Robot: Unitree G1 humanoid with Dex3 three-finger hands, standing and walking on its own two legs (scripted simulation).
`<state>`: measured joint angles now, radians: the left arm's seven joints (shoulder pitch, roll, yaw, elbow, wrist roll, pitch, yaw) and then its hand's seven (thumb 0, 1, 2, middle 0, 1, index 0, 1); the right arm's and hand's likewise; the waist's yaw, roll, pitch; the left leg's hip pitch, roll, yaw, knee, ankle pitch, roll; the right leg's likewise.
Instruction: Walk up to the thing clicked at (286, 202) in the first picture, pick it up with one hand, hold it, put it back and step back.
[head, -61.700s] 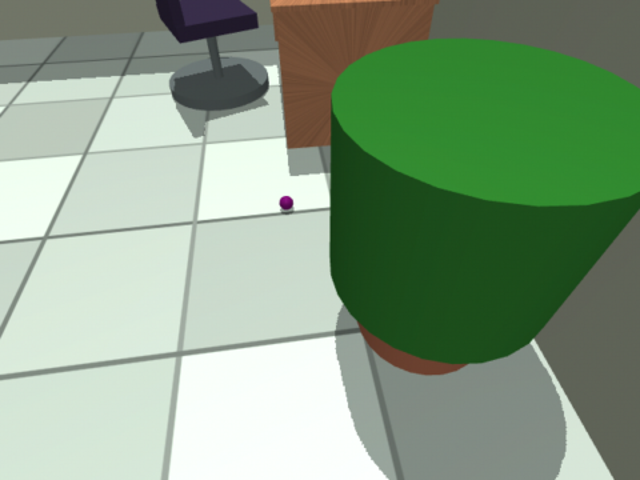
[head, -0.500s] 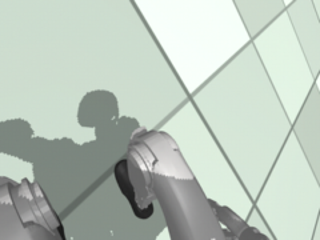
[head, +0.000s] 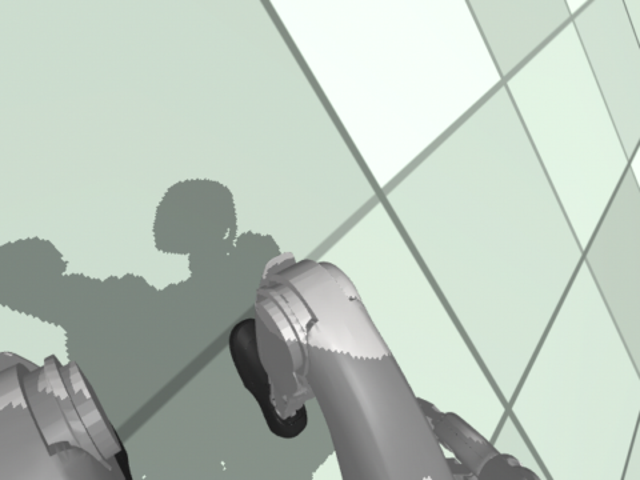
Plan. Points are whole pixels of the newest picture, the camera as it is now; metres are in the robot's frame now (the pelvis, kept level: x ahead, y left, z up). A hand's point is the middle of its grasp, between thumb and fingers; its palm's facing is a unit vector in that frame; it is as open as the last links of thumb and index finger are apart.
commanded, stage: rest palm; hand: left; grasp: from above
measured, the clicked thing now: out of the picture +0.48 +0.39 -0.28
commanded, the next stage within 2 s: close in 0.26 s
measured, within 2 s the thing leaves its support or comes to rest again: neither
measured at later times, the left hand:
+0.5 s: hand out of the picture +0.46 +0.38 -0.25, palm faces -0.43 -0.17 -0.89, open 13.6 cm
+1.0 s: hand out of the picture +0.45 +0.38 -0.25, palm faces -0.43 -0.16 -0.89, open 12.2 cm
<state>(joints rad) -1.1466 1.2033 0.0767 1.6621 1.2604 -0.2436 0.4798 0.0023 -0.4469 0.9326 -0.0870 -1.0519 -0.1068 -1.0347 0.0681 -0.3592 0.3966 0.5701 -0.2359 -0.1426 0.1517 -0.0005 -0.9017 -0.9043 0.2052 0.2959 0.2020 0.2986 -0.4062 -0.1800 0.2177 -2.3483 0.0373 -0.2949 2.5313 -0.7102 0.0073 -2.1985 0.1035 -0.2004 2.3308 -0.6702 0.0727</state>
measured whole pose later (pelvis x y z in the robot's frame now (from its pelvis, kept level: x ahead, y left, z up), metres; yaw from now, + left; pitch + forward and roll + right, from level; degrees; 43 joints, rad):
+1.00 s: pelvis +0.00 +0.00 +0.00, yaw +0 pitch +27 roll -17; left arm -1.13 1.21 0.08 1.68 1.27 -0.25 0.50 0.00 -0.18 0.73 -0.24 -0.94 -0.29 -0.90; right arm 0.06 -0.36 0.40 0.58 -0.24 -0.15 0.15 0.00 -0.89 -0.90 0.21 0.30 0.20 0.30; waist -0.40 -0.19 0.22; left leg -2.35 0.04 -0.30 2.54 -0.71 0.01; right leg -2.20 0.10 -0.20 2.34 -0.66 0.07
